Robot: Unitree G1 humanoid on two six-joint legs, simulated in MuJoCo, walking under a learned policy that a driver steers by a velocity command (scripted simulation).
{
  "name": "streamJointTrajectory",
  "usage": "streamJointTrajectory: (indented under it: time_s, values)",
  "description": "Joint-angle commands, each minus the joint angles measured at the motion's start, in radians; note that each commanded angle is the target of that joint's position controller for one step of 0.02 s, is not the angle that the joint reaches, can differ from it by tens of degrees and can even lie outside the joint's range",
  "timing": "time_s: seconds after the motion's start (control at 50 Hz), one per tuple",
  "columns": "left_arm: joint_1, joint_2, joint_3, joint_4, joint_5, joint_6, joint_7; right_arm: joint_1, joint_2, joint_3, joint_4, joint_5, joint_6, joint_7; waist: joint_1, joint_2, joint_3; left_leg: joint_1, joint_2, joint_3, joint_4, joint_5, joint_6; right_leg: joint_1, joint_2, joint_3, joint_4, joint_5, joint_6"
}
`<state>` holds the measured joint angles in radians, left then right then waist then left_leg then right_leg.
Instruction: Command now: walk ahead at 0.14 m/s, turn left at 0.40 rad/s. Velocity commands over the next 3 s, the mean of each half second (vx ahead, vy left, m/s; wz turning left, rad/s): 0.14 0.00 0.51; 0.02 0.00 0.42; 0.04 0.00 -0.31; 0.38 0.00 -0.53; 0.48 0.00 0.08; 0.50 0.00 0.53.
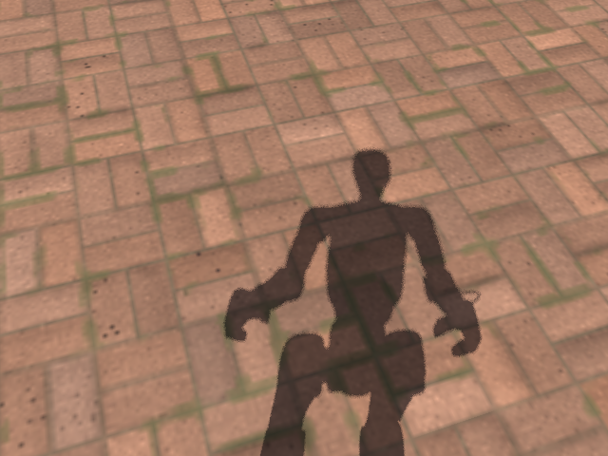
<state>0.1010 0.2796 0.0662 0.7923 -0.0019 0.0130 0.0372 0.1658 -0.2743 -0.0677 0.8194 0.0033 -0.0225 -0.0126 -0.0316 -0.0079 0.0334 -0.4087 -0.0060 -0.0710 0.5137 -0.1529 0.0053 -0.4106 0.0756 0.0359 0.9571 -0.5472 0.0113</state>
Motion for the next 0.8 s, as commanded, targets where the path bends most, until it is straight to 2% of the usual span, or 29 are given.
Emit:
streamJointTrajectory:
  time_s: [0.02, 0.06, 0.1, 0.12, 0.14, 0.16, 0.18, 0.2, 0.22, 0.24, 0.26, 0.28, 0.34, 0.38, 0.42, 0.48, 0.5, 0.52, 0.54, 0.56, 0.58, 0.6, 0.62, 0.64, 0.66, 0.7, 0.76, 0.8]
  values:
    - [0.011, 0.059, 0.018, -0.065, -0.009, -0.012, -0.003, -0.037, -0.175, -0.051, -0.072, 0.022, 0.020, -0.024, 0.027, 0.172, -0.149, 0.169, 0.181, -0.315, -0.242, -0.223, 0.181, -0.046, -0.036, -0.004, -0.144, 0.056, 0.015]
    - [0.039, 0.054, 0.018, -0.060, -0.015, -0.029, -0.016, -0.060, -0.178, -0.055, -0.088, 0.017, 0.037, -0.033, 0.046, 0.226, -0.146, 0.071, 0.148, -0.306, -0.270, -0.313, 0.173, 0.109, -0.012, -0.021, -0.304, 0.120, 0.009]
    - [0.135, 0.070, 0.029, -0.024, -0.016, -0.045, -0.027, -0.077, -0.170, -0.055, -0.104, 0.025, 0.044, -0.037, 0.098, 0.204, -0.145, -0.017, 0.111, -0.283, -0.248, -0.378, 0.142, 0.281, -0.012, -0.047, -0.509, 0.295, -0.019]
    - [0.198, 0.095, 0.039, -0.001, -0.010, -0.047, -0.025, -0.076, -0.144, -0.048, -0.114, 0.024, 0.042, -0.037, 0.122, 0.164, -0.141, -0.122, 0.072, -0.249, -0.187, -0.412, 0.093, 0.404, -0.054, -0.034, -0.568, 0.291, -0.040]
    - [0.265, 0.152, 0.055, 0.006, 0.004, -0.045, -0.012, -0.074, -0.065, -0.029, -0.127, 0.019, 0.039, -0.030, 0.129, -0.022, -0.137, -0.273, -0.014, -0.142, 0.096, -0.421, 0.028, 0.504, -0.265, 0.190, -0.663, 0.125, -0.096]
    - [0.216, 0.237, 0.066, -0.019, 0.048, -0.045, -0.016, -0.074, -0.052, -0.028, -0.169, 0.020, 0.020, -0.023, 0.090, -0.214, -0.075, -0.425, -0.086, -0.067, 0.311, -0.393, 0.015, 0.402, -0.483, 0.521, -0.768, 0.034, -0.212]
    - [0.139, 0.207, 0.058, -0.048, 0.064, -0.059, -0.012, -0.087, -0.127, -0.045, -0.183, 0.012, 0.007, -0.018, 0.058, -0.186, -0.021, -0.420, -0.008, -0.101, 0.445, -0.351, 0.011, 0.320, -0.509, 0.533, -0.773, 0.097, -0.264]
    - [0.074, 0.141, 0.041, -0.063, 0.041, -0.068, -0.003, -0.050, -0.165, -0.060, -0.156, 0.013, 0.009, -0.012, 0.027, -0.135, 0.003, -0.420, 0.007, -0.099, 0.500, -0.279, 0.000, 0.320, -0.447, 0.400, -0.756, 0.203, -0.230]
    - [0.046, 0.111, 0.032, -0.073, 0.021, -0.071, 0.002, -0.009, -0.161, -0.065, -0.129, 0.009, 0.017, -0.013, 0.016, -0.121, 0.002, -0.409, 0.018, -0.080, 0.532, -0.228, -0.021, 0.339, -0.388, 0.287, -0.737, 0.308, -0.186]
    - [0.042, 0.111, 0.030, -0.073, 0.014, -0.071, 0.006, 0.001, -0.145, -0.063, -0.122, 0.004, 0.022, -0.012, 0.020, -0.123, 0.002, -0.403, 0.026, -0.060, 0.562, -0.181, -0.042, 0.344, -0.361, 0.203, -0.722, 0.456, -0.166]
    - [0.059, 0.113, 0.029, -0.067, 0.014, -0.070, 0.012, -0.009, -0.125, -0.058, -0.131, 0.003, 0.024, -0.005, 0.028, -0.118, -0.003, -0.385, 0.031, -0.034, 0.585, -0.145, -0.058, 0.341, -0.347, 0.129, -0.702, 0.647, -0.162]
    - [0.087, 0.119, 0.032, -0.060, 0.015, -0.066, 0.016, -0.024, -0.102, -0.051, -0.146, 0.008, 0.025, 0.002, 0.039, -0.106, -0.017, -0.367, 0.033, -0.002, 0.571, -0.120, -0.071, 0.345, -0.333, 0.066, -0.687, 0.764, -0.162]
    - [0.144, 0.148, 0.043, -0.046, 0.008, -0.043, 0.026, -0.114, -0.047, -0.026, -0.209, 0.017, 0.030, 0.023, 0.084, -0.119, -0.029, -0.326, 0.050, 0.056, 0.417, -0.063, -0.087, 0.378, -0.318, -0.031, -0.668, 0.814, -0.173]
    - [0.154, 0.176, 0.052, -0.048, 0.002, -0.032, 0.024, -0.152, -0.041, -0.019, -0.244, 0.017, 0.034, 0.040, 0.097, -0.136, -0.034, -0.255, 0.052, 0.086, 0.309, -0.059, -0.075, 0.368, -0.330, -0.063, -0.656, 0.805, -0.176]
    - [0.147, 0.201, 0.062, -0.055, -0.007, -0.026, 0.016, -0.151, -0.064, -0.026, -0.261, 0.018, 0.038, 0.053, 0.093, -0.143, -0.044, -0.174, 0.036, 0.124, 0.235, -0.074, -0.052, 0.354, -0.347, -0.085, -0.628, 0.825, -0.171]
    - [0.128, 0.213, 0.069, -0.062, -0.028, -0.029, 0.005, -0.115, -0.096, -0.044, -0.272, 0.018, 0.044, 0.065, 0.066, -0.148, -0.069, -0.068, 0.000, 0.157, 0.107, -0.095, 0.003, 0.375, -0.364, -0.106, -0.515, 0.950, -0.146]
    - [0.110, 0.207, 0.068, -0.065, -0.037, -0.033, 0.004, -0.047, -0.109, -0.055, -0.256, 0.015, 0.044, 0.063, 0.025, -0.132, -0.101, 0.040, -0.031, 0.175, 0.008, -0.032, 0.031, 0.360, -0.342, -0.140, -0.411, 1.019, -0.121]
    - [0.139, 0.180, 0.060, -0.056, -0.038, -0.042, -0.002, 0.055, -0.152, -0.077, -0.228, 0.010, 0.042, 0.049, -0.020, -0.079, -0.158, 0.229, -0.055, 0.158, -0.103, 0.127, 0.071, 0.288, -0.291, -0.189, -0.244, 0.979, -0.069]
    - [0.168, 0.135, 0.043, -0.078, 0.007, -0.052, -0.010, 0.145, -0.254, -0.103, -0.230, 0.006, 0.044, 0.023, -0.044, 0.098, -0.253, 0.526, 0.146, -0.114, -0.071, 0.554, 0.161, 0.012, -0.226, -0.203, 0.042, 0.523, 0.014]
    - [0.200, 0.071, 0.015, -0.129, 0.045, -0.067, -0.018, 0.113, -0.339, -0.102, -0.260, -0.018, 0.033, 0.019, 0.017, 0.282, -0.363, 0.670, 0.427, -0.543, -0.060, 0.787, 0.420, -0.274, -0.058, -0.103, 0.331, -0.210, 0.067]
    - [0.126, 0.148, 0.034, -0.116, 0.012, -0.066, -0.025, 0.127, -0.251, -0.081, -0.261, -0.016, 0.027, 0.027, -0.057, 0.140, -0.401, 0.596, 0.396, -0.469, -0.101, 0.654, 0.421, -0.275, -0.096, 0.050, 0.411, -0.151, 0.066]
    - [0.090, 0.157, 0.035, -0.132, -0.011, -0.058, -0.024, 0.059, -0.213, -0.068, -0.256, -0.006, 0.018, 0.028, -0.027, 0.133, -0.292, 0.502, 0.338, -0.357, -0.113, 0.537, 0.362, -0.306, -0.121, 0.045, 0.383, -0.067, 0.050]
    - [0.094, 0.149, 0.036, -0.117, -0.001, -0.048, -0.011, 0.007, -0.181, -0.060, -0.254, 0.011, 0.019, 0.024, 0.007, 0.072, -0.209, 0.389, 0.267, -0.279, -0.133, 0.401, 0.291, -0.295, -0.147, 0.039, 0.301, 0.005, 0.047]
    - [0.089, 0.160, 0.041, -0.117, 0.015, -0.036, 0.003, -0.039, -0.171, -0.056, -0.262, 0.016, 0.026, 0.018, 0.028, 0.072, -0.161, 0.280, 0.230, -0.250, -0.156, 0.312, 0.257, -0.255, -0.153, 0.038, 0.227, 0.062, 0.051]
    - [0.101, 0.160, 0.043, -0.117, 0.019, -0.027, 0.005, -0.067, -0.181, -0.056, -0.271, 0.006, 0.030, 0.013, 0.052, 0.092, -0.144, 0.179, 0.200, -0.224, -0.173, 0.302, 0.250, -0.179, -0.139, 0.025, 0.199, 0.105, 0.054]
    - [0.132, 0.128, 0.035, -0.114, 0.018, -0.023, 0.006, -0.081, -0.193, -0.061, -0.273, -0.007, 0.034, 0.004, 0.072, 0.120, -0.156, 0.118, 0.175, -0.206, -0.181, 0.299, 0.253, -0.118, -0.108, 0.013, 0.110, 0.143, 0.065]
    - [0.129, 0.095, 0.017, -0.111, 0.015, -0.022, 0.002, -0.079, -0.182, -0.057, -0.265, -0.001, 0.037, -0.008, 0.057, 0.138, -0.183, 0.108, 0.162, -0.191, -0.163, 0.217, 0.236, -0.056, -0.105, 0.013, -0.043, 0.200, 0.071]
    - [0.101, 0.093, 0.013, -0.124, 0.010, -0.022, -0.006, -0.067, -0.181, -0.054, -0.257, -0.004, 0.042, -0.009, 0.036, 0.159, -0.180, 0.090, 0.166, -0.214, -0.160, 0.124, 0.229, -0.014, -0.103, 0.009, -0.114, 0.226, 0.067]
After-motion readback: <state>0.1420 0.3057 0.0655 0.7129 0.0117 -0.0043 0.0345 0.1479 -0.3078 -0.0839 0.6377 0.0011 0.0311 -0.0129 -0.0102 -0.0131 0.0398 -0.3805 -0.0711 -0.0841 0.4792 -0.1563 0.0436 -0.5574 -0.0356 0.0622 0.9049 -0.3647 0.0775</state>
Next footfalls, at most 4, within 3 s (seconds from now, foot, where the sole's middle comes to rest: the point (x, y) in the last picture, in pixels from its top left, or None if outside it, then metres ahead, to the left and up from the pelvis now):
0.14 right None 0.05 -0.13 -0.77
0.54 left None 0.13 0.16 -0.77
0.92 right None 0.25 -0.06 -0.77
1.54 right None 0.23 -0.09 -0.77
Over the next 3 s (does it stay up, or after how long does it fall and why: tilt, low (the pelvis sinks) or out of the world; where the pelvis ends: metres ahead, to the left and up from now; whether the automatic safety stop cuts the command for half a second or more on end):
stays up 0.89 0.10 -0.02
